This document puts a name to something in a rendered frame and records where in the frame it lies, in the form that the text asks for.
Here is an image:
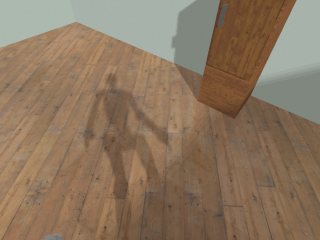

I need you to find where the handle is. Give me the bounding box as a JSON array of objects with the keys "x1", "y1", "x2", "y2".
[{"x1": 217, "y1": 3, "x2": 229, "y2": 27}]

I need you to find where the cupboard door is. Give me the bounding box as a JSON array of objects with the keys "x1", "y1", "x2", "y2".
[{"x1": 207, "y1": 0, "x2": 284, "y2": 80}]

